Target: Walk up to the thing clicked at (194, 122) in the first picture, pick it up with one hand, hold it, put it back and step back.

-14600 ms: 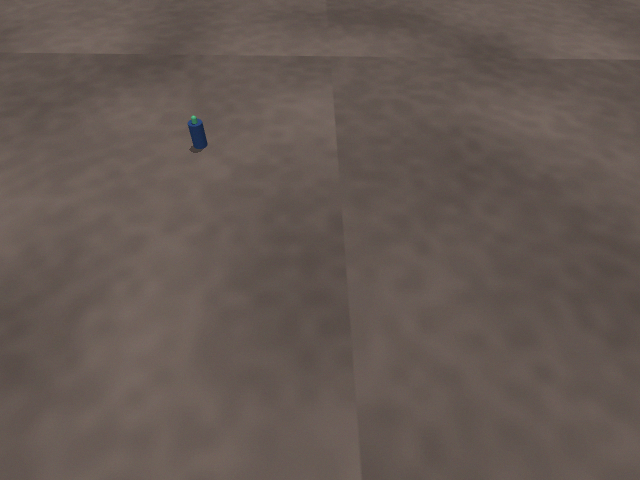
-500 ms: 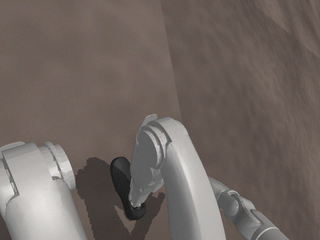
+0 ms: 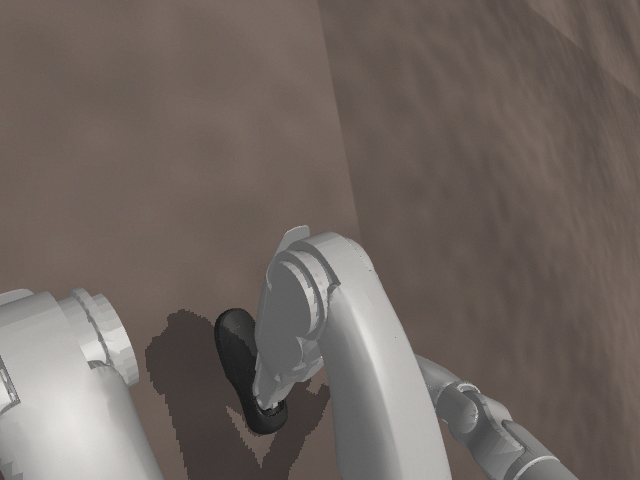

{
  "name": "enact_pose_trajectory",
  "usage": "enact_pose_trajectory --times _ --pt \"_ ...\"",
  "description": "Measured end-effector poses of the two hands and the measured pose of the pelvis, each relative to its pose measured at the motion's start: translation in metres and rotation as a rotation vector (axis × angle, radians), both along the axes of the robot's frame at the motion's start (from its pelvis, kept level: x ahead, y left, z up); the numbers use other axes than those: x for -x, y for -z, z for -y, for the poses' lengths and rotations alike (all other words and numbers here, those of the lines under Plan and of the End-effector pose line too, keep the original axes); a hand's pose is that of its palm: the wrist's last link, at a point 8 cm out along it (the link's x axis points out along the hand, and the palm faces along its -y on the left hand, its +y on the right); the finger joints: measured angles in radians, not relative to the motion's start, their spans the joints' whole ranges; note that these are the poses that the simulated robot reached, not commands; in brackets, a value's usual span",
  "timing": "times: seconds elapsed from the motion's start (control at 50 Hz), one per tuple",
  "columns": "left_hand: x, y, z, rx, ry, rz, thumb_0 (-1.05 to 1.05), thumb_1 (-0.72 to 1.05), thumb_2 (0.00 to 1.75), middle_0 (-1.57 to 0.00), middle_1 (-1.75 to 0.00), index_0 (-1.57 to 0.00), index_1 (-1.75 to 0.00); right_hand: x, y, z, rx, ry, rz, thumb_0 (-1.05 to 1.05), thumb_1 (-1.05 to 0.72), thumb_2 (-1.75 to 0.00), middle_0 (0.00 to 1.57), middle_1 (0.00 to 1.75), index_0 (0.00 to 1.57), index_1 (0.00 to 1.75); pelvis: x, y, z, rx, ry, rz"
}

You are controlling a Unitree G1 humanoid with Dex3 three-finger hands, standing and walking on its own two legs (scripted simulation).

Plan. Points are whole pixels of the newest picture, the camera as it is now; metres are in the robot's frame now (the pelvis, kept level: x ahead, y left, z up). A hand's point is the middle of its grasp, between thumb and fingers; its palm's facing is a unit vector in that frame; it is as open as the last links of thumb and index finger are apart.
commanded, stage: settle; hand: left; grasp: from the side
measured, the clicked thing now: out of the picture +0.45 +0.28 -0.20
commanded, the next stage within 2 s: lift in 1.74 s
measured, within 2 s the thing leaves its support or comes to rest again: leaves its support in 0.10 s
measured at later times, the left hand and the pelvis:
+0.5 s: hand out of the picture +0.42 +0.31 -0.09, palm faces +0.35 -0.94 -0.01, open 10.3 cm; pelvis +0.00 -0.01 +0.02, yaw +3 degrees
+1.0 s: hand out of the picture +0.42 +0.32 +0.00, palm faces +0.33 -0.94 -0.06, open 10.3 cm; pelvis +0.02 -0.02 +0.05, yaw +9 degrees
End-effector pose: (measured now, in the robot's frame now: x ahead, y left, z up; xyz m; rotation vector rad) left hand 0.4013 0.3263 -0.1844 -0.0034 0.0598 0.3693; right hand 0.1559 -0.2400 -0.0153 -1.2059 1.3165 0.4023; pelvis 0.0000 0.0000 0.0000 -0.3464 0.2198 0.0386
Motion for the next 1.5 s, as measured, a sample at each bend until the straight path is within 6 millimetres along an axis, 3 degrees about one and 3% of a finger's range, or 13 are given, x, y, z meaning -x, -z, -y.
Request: enact_pose_trajectory --times 0.22,0.62,0.78,0.96,1.2,1.5 --pt "0.002 -0.022 -0.009 -0.013 -0.021 0.053 -0.03 -0.37 0.97 -0.68 -1.04 -0.70 -1.06 -0.004 0.003 0.002 -0.026 0.026 0.021 0.00 -0.91 -0.90 0.20 0.30 0.20 0.30 0.000 -0.002 0.004 -0.014 -0.010 -0.014" --pt "0.024 -0.123 -0.039 -0.066 0.030 0.094 -0.03 -0.44 1.06 -0.70 -1.06 -0.72 -1.08 -0.027 0.008 -0.001 -0.202 0.208 0.156 0.00 -0.90 -0.90 0.20 0.30 0.20 0.30 -0.007 -0.023 0.007 -0.064 -0.050 -0.154" --pt "0.031 -0.152 -0.040 -0.065 0.028 0.054 -0.03 -0.44 1.07 -0.70 -1.05 -0.72 -1.08 -0.040 0.015 -0.005 -0.285 0.284 0.190 0.00 -0.90 -0.90 0.20 0.30 0.20 0.30 -0.011 -0.035 0.010 -0.093 -0.069 -0.223" --pt "0.024 -0.181 -0.039 -0.069 0.023 0.044 -0.03 -0.45 1.07 -0.70 -1.05 -0.73 -1.07 -0.048 0.024 0.001 -0.336 0.358 0.204 0.00 -0.90 -0.90 0.20 0.30 0.20 0.30 -0.018 -0.044 0.016 -0.127 -0.085 -0.284" --pt "0.013 -0.209 -0.030 -0.050 0.034 0.032 -0.03 -0.47 1.09 -0.71 -1.05 -0.73 -1.07 -0.048 0.025 0.015 -0.357 0.431 0.216 0.00 -0.90 -0.90 0.20 0.30 0.20 0.30 -0.025 -0.056 0.022 -0.161 -0.096 -0.332" --pt "0.017 -0.230 -0.024 -0.035 0.025 0.023 -0.03 -0.49 1.11 -0.72 -1.05 -0.74 -1.07 -0.048 0.015 0.020 -0.377 0.458 0.252 0.00 -0.91 -0.90 0.20 0.30 0.20 0.30 -0.024 -0.069 0.026 -0.183 -0.107 -0.348"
